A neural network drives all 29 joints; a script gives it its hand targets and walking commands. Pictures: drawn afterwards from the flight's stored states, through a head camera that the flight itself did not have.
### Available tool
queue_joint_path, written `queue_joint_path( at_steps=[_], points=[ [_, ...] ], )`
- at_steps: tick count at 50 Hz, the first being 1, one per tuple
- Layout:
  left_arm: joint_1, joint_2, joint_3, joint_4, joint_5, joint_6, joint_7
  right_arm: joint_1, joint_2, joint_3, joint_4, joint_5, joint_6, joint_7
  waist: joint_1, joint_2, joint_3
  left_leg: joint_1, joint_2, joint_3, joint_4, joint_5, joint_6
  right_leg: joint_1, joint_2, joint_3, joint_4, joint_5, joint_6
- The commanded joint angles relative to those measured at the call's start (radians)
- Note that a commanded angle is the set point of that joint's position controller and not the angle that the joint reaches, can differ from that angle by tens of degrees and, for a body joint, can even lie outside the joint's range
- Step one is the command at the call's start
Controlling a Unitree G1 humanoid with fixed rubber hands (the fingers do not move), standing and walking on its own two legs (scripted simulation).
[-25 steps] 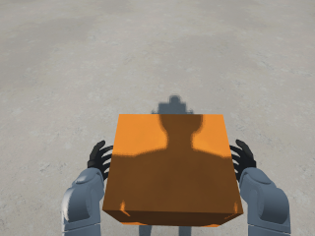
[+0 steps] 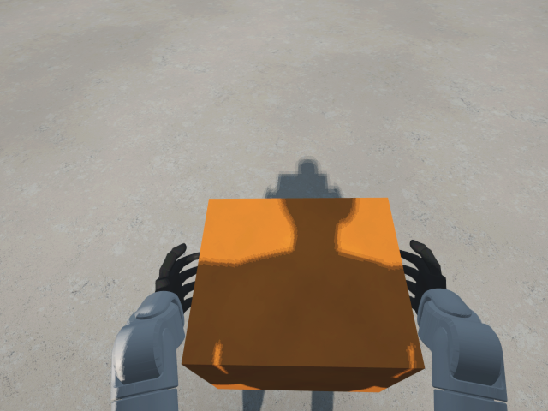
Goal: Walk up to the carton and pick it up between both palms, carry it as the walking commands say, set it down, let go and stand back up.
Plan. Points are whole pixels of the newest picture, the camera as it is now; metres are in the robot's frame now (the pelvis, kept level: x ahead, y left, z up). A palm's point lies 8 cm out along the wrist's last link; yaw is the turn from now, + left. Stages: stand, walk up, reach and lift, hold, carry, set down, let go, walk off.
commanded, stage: carry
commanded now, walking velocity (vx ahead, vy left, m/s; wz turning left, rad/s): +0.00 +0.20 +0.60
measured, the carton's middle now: (297, 299) +0.28 -0.01 +0.00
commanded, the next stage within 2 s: none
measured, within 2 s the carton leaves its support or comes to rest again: neither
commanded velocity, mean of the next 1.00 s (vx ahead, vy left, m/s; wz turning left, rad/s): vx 0.00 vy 0.20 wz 0.60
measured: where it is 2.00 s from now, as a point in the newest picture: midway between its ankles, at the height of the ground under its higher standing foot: outside the picture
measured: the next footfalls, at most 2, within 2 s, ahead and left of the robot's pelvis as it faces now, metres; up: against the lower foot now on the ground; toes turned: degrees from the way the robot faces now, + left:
left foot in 0.34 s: +0.04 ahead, +0.19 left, +0.00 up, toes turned +17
right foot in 0.64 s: +0.04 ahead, +0.00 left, +0.00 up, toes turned +12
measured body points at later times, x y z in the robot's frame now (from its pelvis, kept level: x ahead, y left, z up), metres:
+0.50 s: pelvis -0.01 +0.09 -0.01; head +0.01 +0.10 +0.44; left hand +0.17 +0.33 +0.05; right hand +0.27 -0.02 +0.05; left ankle +0.00 +0.18 -0.73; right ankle +0.00 -0.05 -0.68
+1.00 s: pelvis -0.10 +0.17 -0.02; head -0.09 +0.17 +0.43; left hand +0.02 +0.44 +0.06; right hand +0.21 +0.14 +0.07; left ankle -0.14 +0.30 -0.74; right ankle +0.00 +0.00 -0.73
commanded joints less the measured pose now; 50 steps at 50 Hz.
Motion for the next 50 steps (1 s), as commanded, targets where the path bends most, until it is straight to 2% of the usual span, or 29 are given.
queue_joint_path(
  at_steps=[1,3,5,8,13,15,16,17,18,19,21,23,26,29,30,31,32,33,34,35,36,38,40,42,46,47,48,49,50],
  points=[
    [-0.511,-0.837,-0.824,-0.432,-0.339,0.051,-0.077,-0.571,0.893,0.839,-0.479,0.354,0.023,0.113,0.022,-0.146,-0.304,-0.152,0.000,-0.005,0.176,-0.178,0.022,0.245,-0.382,0.320,-0.137,0.612,-0.049],
    [-0.394,-0.777,-0.800,-0.466,-0.327,0.107,-0.051,-0.494,0.854,0.848,-0.504,0.368,0.086,0.097,0.032,-0.162,-0.327,-0.247,-0.006,-0.023,0.348,-0.311,0.031,0.287,-0.462,0.369,-0.134,0.740,-0.121],
    [-0.311,-0.742,-0.773,-0.463,-0.306,0.149,-0.038,-0.448,0.834,0.850,-0.502,0.372,0.133,0.092,0.032,-0.134,-0.340,-0.290,0.003,-0.037,0.409,-0.301,0.035,0.300,-0.465,0.339,-0.104,0.820,-0.131],
    [-0.279,-0.734,-0.773,-0.473,-0.302,0.179,-0.039,-0.428,0.821,0.847,-0.523,0.365,0.166,0.084,0.030,-0.138,-0.352,-0.290,-0.012,-0.001,0.398,-0.266,0.027,0.320,-0.437,0.221,-0.028,0.901,-0.085],
    [-0.331,-0.766,-0.822,-0.557,-0.342,0.186,-0.040,-0.420,0.838,0.842,-0.565,0.360,0.182,0.076,0.031,-0.225,-0.329,-0.141,-0.056,0.066,0.188,-0.222,0.025,0.210,-0.406,0.119,0.024,0.763,-0.021],
    [-0.334,-0.767,-0.833,-0.561,-0.349,0.190,-0.038,-0.381,0.835,0.832,-0.553,0.350,0.186,0.073,0.012,-0.241,-0.360,0.008,-0.081,0.090,-0.001,-0.125,0.036,0.158,-0.384,0.064,0.128,0.731,0.036],
    [-0.324,-0.761,-0.837,-0.555,-0.350,0.192,-0.038,-0.363,0.831,0.826,-0.549,0.341,0.187,0.072,-0.001,-0.171,-0.394,0.142,-0.054,0.036,-0.088,0.004,0.048,0.082,-0.342,0.017,0.235,0.626,0.091],
    [-0.321,-0.755,-0.843,-0.557,-0.351,0.195,-0.038,-0.341,0.815,0.813,-0.541,0.331,0.188,0.071,-0.011,0.017,-0.396,0.311,0.094,-0.171,-0.057,0.421,0.110,-0.149,-0.264,-0.010,0.391,0.249,0.145],
    [-0.309,-0.755,-0.851,-0.558,-0.350,0.198,-0.040,-0.315,0.799,0.802,-0.519,0.323,0.186,0.068,0.011,0.295,-0.402,0.444,0.284,-0.420,-0.007,0.944,0.204,-0.379,-0.128,-0.011,0.555,-0.447,0.181],
    [-0.322,-0.728,-0.866,-0.544,-0.364,0.198,-0.045,-0.283,0.794,0.782,-0.497,0.318,0.183,0.070,0.006,0.286,-0.377,0.432,0.285,-0.390,0.008,1.048,0.265,-0.393,-0.138,0.083,0.560,-0.501,0.161],
    [-0.343,-0.777,-0.883,-0.551,-0.385,0.195,-0.062,-0.286,0.822,0.769,-0.505,0.294,0.169,0.066,0.000,0.188,-0.363,0.339,0.206,-0.349,-0.002,0.810,0.271,-0.358,-0.136,0.083,0.535,-0.395,0.169],
    [-0.374,-0.827,-0.883,-0.540,-0.405,0.178,-0.068,-0.352,0.843,0.787,-0.547,0.308,0.153,0.076,0.004,0.163,-0.382,0.318,0.146,-0.275,-0.004,0.696,0.253,-0.321,-0.119,0.064,0.511,-0.293,0.167],
    [-0.367,-0.845,-0.884,-0.557,-0.416,0.157,-0.068,-0.381,0.851,0.808,-0.604,0.321,0.131,0.078,0.007,0.127,-0.416,0.303,0.132,-0.276,-0.019,0.624,0.240,-0.252,-0.105,0.067,0.434,-0.247,0.167],
    [-0.348,-0.798,-0.864,-0.564,-0.403,0.153,-0.064,-0.356,0.835,0.821,-0.587,0.316,0.135,0.072,0.006,0.111,-0.426,0.204,0.124,-0.309,-0.052,0.539,0.230,-0.104,-0.080,0.059,0.264,-0.215,0.144],
    [-0.334,-0.783,-0.852,-0.557,-0.394,0.156,-0.063,-0.348,0.825,0.825,-0.578,0.313,0.140,0.069,0.010,0.105,-0.423,0.152,0.111,-0.308,-0.049,0.499,0.214,-0.027,-0.070,0.057,0.162,-0.185,0.130],
    [-0.301,-0.771,-0.838,-0.539,-0.383,0.160,-0.062,-0.351,0.814,0.830,-0.570,0.312,0.146,0.065,0.031,0.086,-0.421,0.058,0.079,-0.273,-0.019,0.443,0.169,0.113,-0.077,0.060,-0.008,-0.097,0.105],
    [-0.274,-0.754,-0.819,-0.519,-0.366,0.163,-0.062,-0.356,0.802,0.834,-0.559,0.310,0.152,0.062,0.055,0.006,-0.412,-0.106,0.027,-0.213,0.064,0.303,0.097,0.286,-0.176,0.157,-0.190,0.011,0.060],
    [-0.283,-0.716,-0.798,-0.502,-0.356,0.166,-0.062,-0.355,0.802,0.838,-0.562,0.303,0.160,0.060,0.039,-0.354,-0.360,-0.305,-0.090,-0.078,0.294,-0.138,0.046,0.333,-0.534,0.476,-0.284,0.261,-0.044],
    [-0.269,-0.720,-0.793,-0.478,-0.346,0.172,-0.062,-0.383,0.785,0.839,-0.572,0.305,0.168,0.061,0.029,-0.413,-0.290,-0.407,-0.068,-0.034,0.558,-0.372,0.019,0.278,-0.662,0.541,-0.237,0.506,-0.151],
    [-0.257,-0.746,-0.793,-0.447,-0.330,0.174,-0.058,-0.435,0.773,0.841,-0.586,0.315,0.169,0.067,0.028,-0.292,-0.256,-0.345,0.004,-0.144,0.660,-0.377,0.016,0.179,-0.633,0.470,-0.202,0.529,-0.160],
    [-0.258,-0.740,-0.784,-0.441,-0.317,0.178,-0.056,-0.432,0.790,0.845,-0.543,0.327,0.174,0.072,0.026,-0.162,-0.225,-0.294,-0.006,-0.130,0.708,-0.314,0.016,0.092,-0.555,0.376,-0.204,0.490,-0.116],
    [-0.327,-0.733,-0.791,-0.493,-0.321,0.179,-0.051,-0.442,0.805,0.847,-0.533,0.350,0.180,0.080,0.015,-0.133,-0.183,-0.290,0.001,-0.079,0.595,-0.264,0.006,0.085,-0.456,0.237,-0.173,0.455,-0.049],
    [-0.362,-0.727,-0.799,-0.535,-0.336,0.179,-0.047,-0.415,0.816,0.827,-0.505,0.354,0.185,0.082,0.016,-0.184,-0.211,-0.269,-0.028,-0.002,0.454,-0.279,0.001,0.136,-0.427,0.144,-0.133,0.532,-0.014],
    [-0.362,-0.725,-0.800,-0.545,-0.340,0.182,-0.042,-0.419,0.826,0.825,-0.511,0.358,0.186,0.074,0.020,-0.234,-0.242,-0.169,-0.047,0.044,0.336,-0.264,-0.005,0.106,-0.422,0.076,-0.129,0.503,0.013],
    [-0.291,-0.719,-0.790,-0.510,-0.322,0.201,-0.036,-0.392,0.818,0.817,-0.507,0.358,0.198,0.067,0.016,-0.307,-0.297,0.003,-0.075,0.098,0.059,-0.164,0.000,0.093,-0.427,0.011,-0.031,0.475,0.072],
    [-0.285,-0.719,-0.791,-0.502,-0.317,0.204,-0.035,-0.370,0.815,0.812,-0.495,0.351,0.201,0.067,0.004,-0.253,-0.331,0.092,-0.097,0.094,-0.049,-0.096,0.005,0.075,-0.391,-0.017,0.065,0.415,0.104],
    [-0.280,-0.714,-0.792,-0.498,-0.315,0.206,-0.035,-0.364,0.816,0.809,-0.490,0.346,0.201,0.069,-0.008,-0.120,-0.343,0.197,-0.061,-0.016,-0.111,0.032,0.026,-0.019,-0.329,-0.032,0.193,0.271,0.146],
    [-0.286,-0.713,-0.798,-0.510,-0.312,0.209,-0.035,-0.358,0.795,0.801,-0.486,0.339,0.201,0.071,-0.009,0.181,-0.342,0.344,0.173,-0.335,-0.102,0.486,0.110,-0.290,-0.203,-0.052,0.407,-0.291,0.193],
    [-0.291,-0.707,-0.811,-0.505,-0.316,0.209,-0.037,-0.314,0.784,0.783,-0.460,0.332,0.200,0.075,-0.004,0.327,-0.341,0.362,0.284,-0.459,-0.077,0.738,0.190,-0.419,-0.144,0.004,0.564,-0.528,0.193]
  ],
)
